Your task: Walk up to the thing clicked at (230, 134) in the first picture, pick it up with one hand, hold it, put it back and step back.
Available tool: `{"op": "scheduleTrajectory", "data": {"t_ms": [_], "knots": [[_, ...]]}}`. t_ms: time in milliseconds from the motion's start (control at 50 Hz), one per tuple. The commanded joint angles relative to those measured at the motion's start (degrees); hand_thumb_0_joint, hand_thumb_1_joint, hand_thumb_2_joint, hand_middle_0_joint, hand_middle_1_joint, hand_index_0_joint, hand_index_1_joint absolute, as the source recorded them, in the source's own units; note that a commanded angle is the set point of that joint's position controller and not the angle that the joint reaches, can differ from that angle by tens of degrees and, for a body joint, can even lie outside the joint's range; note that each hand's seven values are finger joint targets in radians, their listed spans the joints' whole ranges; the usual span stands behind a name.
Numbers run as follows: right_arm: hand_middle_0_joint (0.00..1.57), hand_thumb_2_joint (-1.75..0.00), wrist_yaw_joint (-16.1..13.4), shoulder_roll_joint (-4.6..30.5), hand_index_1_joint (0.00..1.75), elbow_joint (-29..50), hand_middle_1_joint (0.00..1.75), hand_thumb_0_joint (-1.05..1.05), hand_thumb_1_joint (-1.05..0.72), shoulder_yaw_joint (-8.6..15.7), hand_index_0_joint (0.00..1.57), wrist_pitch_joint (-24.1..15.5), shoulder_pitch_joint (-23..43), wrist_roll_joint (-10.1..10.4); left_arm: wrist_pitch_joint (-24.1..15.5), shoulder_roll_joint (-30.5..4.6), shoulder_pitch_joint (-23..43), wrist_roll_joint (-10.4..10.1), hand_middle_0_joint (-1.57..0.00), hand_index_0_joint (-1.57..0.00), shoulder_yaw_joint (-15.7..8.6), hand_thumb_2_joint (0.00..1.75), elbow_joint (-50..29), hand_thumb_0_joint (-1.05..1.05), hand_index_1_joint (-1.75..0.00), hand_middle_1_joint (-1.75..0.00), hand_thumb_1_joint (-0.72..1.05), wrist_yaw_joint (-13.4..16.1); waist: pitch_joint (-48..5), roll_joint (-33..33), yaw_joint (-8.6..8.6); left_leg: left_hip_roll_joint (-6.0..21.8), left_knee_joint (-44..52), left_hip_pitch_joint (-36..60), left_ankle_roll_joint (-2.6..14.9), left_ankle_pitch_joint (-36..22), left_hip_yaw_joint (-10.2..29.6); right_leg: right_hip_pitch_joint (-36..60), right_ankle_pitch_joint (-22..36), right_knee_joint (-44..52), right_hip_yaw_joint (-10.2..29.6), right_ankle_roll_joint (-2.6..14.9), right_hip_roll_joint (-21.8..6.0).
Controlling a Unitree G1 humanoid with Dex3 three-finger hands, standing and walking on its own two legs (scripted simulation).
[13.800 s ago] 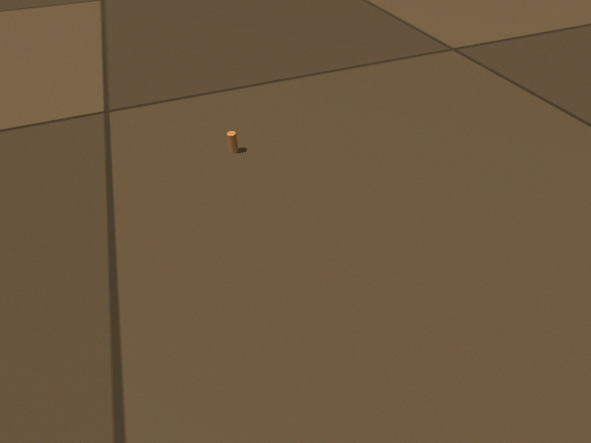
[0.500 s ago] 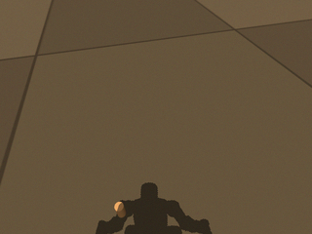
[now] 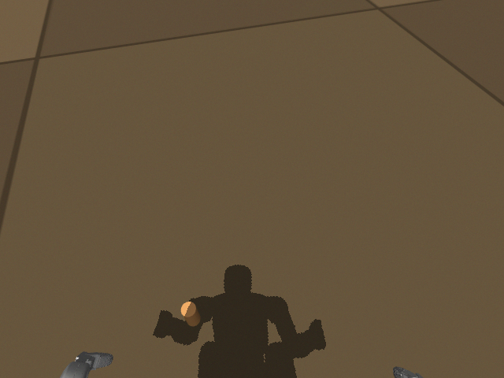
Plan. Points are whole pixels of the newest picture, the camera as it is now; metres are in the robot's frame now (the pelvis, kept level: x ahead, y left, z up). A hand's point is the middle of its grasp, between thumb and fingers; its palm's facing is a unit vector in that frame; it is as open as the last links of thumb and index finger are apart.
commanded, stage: rise first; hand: left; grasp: from above
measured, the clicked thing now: (191, 314) +0.44 +0.22 -0.69
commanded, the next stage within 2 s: none
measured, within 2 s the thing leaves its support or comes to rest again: neither
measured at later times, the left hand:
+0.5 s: hand out of the picture +0.13 +0.26 -0.20, palm faces -0.18 -0.86 -0.48, open 13.7 cm
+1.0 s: hand (140, 362) +0.24 +0.28 -0.37, palm faces -0.43 -0.45 -0.79, open 13.6 cm
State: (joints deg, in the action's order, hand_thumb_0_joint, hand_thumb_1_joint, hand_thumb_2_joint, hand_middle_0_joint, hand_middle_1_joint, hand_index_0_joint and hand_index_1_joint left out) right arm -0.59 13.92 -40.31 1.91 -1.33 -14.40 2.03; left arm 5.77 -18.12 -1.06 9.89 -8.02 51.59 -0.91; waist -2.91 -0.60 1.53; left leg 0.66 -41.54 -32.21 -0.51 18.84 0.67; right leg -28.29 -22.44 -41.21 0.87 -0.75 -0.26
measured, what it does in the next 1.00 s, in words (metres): lowers itself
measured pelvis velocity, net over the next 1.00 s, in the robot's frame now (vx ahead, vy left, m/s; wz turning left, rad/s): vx -0.07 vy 0.00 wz -0.04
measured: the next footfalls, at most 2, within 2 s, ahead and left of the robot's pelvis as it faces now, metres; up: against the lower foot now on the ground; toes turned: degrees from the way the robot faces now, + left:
none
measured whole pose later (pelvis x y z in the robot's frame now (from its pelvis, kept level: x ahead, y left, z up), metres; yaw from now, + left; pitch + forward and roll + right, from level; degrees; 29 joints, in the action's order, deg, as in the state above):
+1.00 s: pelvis -0.07 +0.00 -0.24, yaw -2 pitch +33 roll -3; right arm 1.8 16.1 -36.8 3.0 -8.8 -3.8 0.4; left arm -1.8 -25.8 15.7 41.0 -5.2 42.8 7.7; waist -10.7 -1.7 1.3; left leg 1.3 -103.7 -100.8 -0.7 35.8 3.3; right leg -95.5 -41.4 -104.0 -0.5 -1.2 1.6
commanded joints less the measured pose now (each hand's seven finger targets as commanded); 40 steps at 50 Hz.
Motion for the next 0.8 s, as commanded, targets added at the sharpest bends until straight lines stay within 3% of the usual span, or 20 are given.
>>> {"op": "scheduleTrajectory", "data": {"t_ms": [0, 100, 140, 200, 360, 480, 520, 560, 620, 700, 780], "knots": [[0.20, -0.90, -0.60, 9.86, 0.30, 9.95, 0.30, 0.00, -0.89, 3.49, 0.20, -3.78, 1.60, -0.38, 1.63, -11.05, -0.88, 0.68, -0.13, -0.14, -3.14, 0.89, -10.25, 0.00, -1.01, -1.02, -0.45, 1.59, -9.94, 0.49, -1.04, -0.67, -0.21, 3.63, 0.72, -8.08, -0.65, -2.57, 8.38, 0.94, -2.64, 1.60, 1.52], [0.20, -0.90, -1.16, 8.99, 0.30, 11.56, 0.30, 0.00, -0.90, 3.65, 0.20, -5.78, 0.72, -0.73, 0.83, -10.96, -2.21, 2.06, -0.15, -0.15, -3.06, 0.90, -19.61, 0.00, -1.00, -0.99, -0.47, 1.36, -13.97, -1.13, -0.05, -0.38, -7.07, 0.98, 1.04, -10.03, -0.68, -8.26, 10.66, -5.67, -1.83, 1.31, 1.12], [0.20, -0.90, -1.37, 9.05, 0.30, 12.45, 0.30, 0.00, -0.90, 3.77, 0.20, -6.35, 0.90, -0.98, 1.15, -11.83, -5.75, 2.69, -0.15, -0.15, -4.18, 0.90, -22.32, 0.00, -0.99, -0.98, -0.46, 1.40, -15.63, -2.40, -0.12, 0.00, -8.54, 0.54, 1.03, -10.57, -0.20, -9.73, 10.31, -7.61, -2.19, 1.41, 1.30], [0.20, -0.90, -1.50, 8.75, 0.30, 13.78, 0.30, 0.00, -0.91, 3.76, 0.20, -6.76, 1.10, -1.12, 2.25, -10.22, -10.26, 3.62, -0.14, -0.14, -2.94, 0.91, -26.39, 0.00, -0.99, -0.99, -0.48, 1.28, -16.29, -3.47, -0.08, 0.22, -10.05, -0.28, 1.03, -10.76, 0.19, -11.53, 9.96, -9.15, -2.36, 1.45, 1.33], [0.20, -0.90, -1.60, 8.16, 0.30, 15.80, 0.30, 0.00, -0.90, 3.35, 0.20, -7.94, 2.21, -1.41, 5.72, -9.58, -15.07, 5.28, -0.13, -0.14, -2.30, 0.88, -31.66, 0.00, -1.00, -1.01, -0.45, 2.19, -16.62, -2.18, 0.31, 0.21, -15.30, -6.41, 1.60, -9.23, 0.31, -15.66, 9.08, -12.89, -2.58, 1.28, 1.46], [0.20, -0.90, -1.58, 7.61, 0.30, 17.71, 0.30, 0.00, -0.91, 3.07, 0.20, -8.98, 2.63, -1.46, 5.88, -9.61, -17.25, 6.56, -0.16, -0.17, -2.21, 0.86, -36.19, 0.00, -0.97, -0.99, -0.43, 2.96, -18.25, -3.17, 0.37, 0.11, -18.62, -9.83, 1.63, -7.97, 0.63, -19.08, 8.08, -16.50, -2.66, 1.43, 1.75], [0.20, -0.90, -1.66, 7.73, 0.30, 17.56, 0.30, 0.00, -0.92, 3.05, 0.20, -9.26, 2.74, -1.47, 5.60, -9.74, -15.21, 7.39, -0.17, -0.18, -1.59, 0.87, -36.02, 0.00, -0.96, -0.97, -0.44, 3.24, -18.19, -2.62, 1.18, 0.06, -20.49, -11.67, 1.71, -7.21, 0.70, -20.91, 7.89, -17.96, -2.71, 1.29, 1.78], [0.20, -0.91, -1.59, 7.90, 0.30, 17.11, 0.30, 0.00, -0.92, 2.89, 0.20, -9.82, 3.25, -1.59, 4.62, -9.85, -11.34, 9.10, -0.18, -0.18, -0.74, 0.86, -34.22, 0.00, -0.96, -0.97, -0.45, 3.56, -17.49, -2.14, 2.23, 0.20, -22.89, -14.70, 1.80, -5.05, 0.96, -24.67, 6.07, -20.46, -2.75, 1.36, 1.89], [0.20, -0.91, -1.15, 8.74, 0.30, 15.82, 0.30, 0.00, -0.94, 2.93, 0.20, -10.69, 4.49, -1.93, 1.40, -12.34, -5.02, 12.78, -0.18, -0.18, -2.08, 0.87, -28.72, 0.00, -0.98, -0.98, -0.49, 4.09, -17.41, -2.95, 2.06, 0.58, -27.64, -20.97, 1.40, -1.86, 2.09, -34.07, 1.51, -27.70, -3.00, 1.85, 1.95], [0.20, -0.91, 0.18, 9.91, 0.30, 14.31, 0.30, 0.00, -0.93, 3.63, 0.20, -11.83, 4.95, -2.12, -4.33, -11.63, 1.38, 17.97, -0.17, -0.18, 0.71, 0.88, -26.63, 0.00, -0.99, -1.00, -0.48, 5.00, -25.14, -6.37, 1.43, 0.40, -34.64, -24.49, 0.79, -1.28, 3.08, -44.30, -0.09, -37.24, -3.19, 2.18, 1.91], [0.20, -0.90, 0.96, 11.26, 0.30, 12.62, 0.30, 0.00, -0.91, 4.14, 0.20, -11.70, 5.42, -1.78, -7.48, -15.43, 4.61, 22.81, -0.16, -0.17, -0.42, 0.91, -25.54, 0.00, -1.00, -1.01, -0.47, 7.30, -32.81, -7.72, 0.56, 0.44, -40.46, -27.23, 0.62, -3.67, 3.69, -49.79, 1.73, -43.90, -3.48, 2.37, 2.19]]}}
